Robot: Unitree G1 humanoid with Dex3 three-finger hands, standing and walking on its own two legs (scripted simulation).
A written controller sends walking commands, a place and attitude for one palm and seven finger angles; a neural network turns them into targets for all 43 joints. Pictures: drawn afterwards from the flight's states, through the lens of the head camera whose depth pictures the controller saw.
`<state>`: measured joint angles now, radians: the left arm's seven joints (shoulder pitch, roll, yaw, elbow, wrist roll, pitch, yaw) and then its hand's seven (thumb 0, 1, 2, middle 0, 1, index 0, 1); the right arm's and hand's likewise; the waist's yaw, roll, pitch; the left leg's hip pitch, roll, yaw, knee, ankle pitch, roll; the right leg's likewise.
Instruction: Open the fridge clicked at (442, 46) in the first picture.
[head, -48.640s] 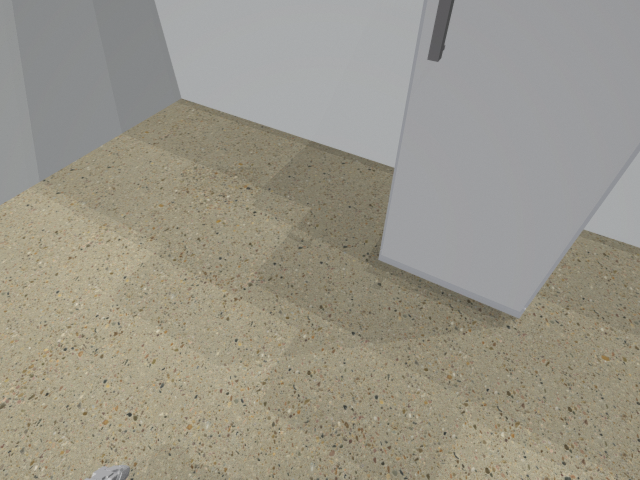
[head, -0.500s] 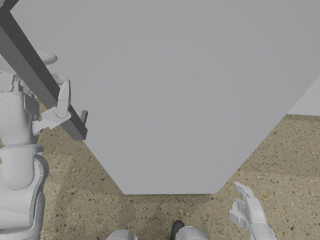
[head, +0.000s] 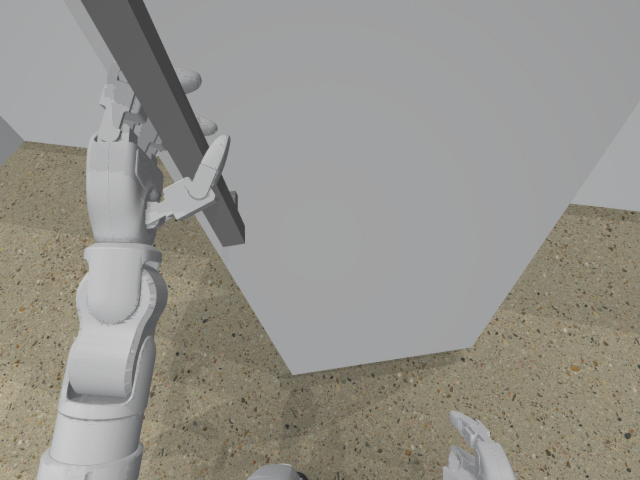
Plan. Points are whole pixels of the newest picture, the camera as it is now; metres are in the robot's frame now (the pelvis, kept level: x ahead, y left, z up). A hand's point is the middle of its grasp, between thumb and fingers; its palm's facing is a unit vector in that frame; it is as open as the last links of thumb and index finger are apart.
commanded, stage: walk backward, drawing the door open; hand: left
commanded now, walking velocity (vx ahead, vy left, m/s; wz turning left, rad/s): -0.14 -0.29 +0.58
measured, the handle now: (191, 132) +0.38 +0.12 +0.24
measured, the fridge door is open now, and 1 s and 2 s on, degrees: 21 50 57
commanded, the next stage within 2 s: stop walking and hold the door back in 1.20 s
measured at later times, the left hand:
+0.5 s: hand (234, 304) +0.22 +0.06 +0.23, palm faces +0.21 -0.94 -0.26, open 8.1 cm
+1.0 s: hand (353, 452) +0.13 -0.02 +0.23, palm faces +0.51 -0.83 -0.24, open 8.4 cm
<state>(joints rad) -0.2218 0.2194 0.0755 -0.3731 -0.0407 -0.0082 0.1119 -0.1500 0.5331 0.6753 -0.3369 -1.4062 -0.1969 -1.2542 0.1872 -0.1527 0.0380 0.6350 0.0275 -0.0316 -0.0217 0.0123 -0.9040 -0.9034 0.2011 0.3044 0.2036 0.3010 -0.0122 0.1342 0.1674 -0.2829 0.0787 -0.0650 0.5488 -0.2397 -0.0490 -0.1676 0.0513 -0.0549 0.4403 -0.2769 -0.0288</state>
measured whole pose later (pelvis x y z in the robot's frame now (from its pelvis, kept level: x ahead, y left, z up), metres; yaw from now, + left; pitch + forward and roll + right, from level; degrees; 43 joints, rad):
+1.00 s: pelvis -0.08 -0.27 +0.01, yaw +38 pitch -2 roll +1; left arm -0.18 0.25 -0.03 -0.48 -0.02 -0.03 0.06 -0.18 0.49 0.76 -0.34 -1.40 -0.13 -1.11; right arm 0.10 -0.18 -0.05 0.50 0.02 0.00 -0.01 0.01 -0.91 -0.90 0.20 0.30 0.20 0.30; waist -0.07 0.02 0.20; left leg -0.12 0.06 0.05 0.40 -0.24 -0.03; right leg -0.43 0.04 -0.09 0.98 -0.45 0.00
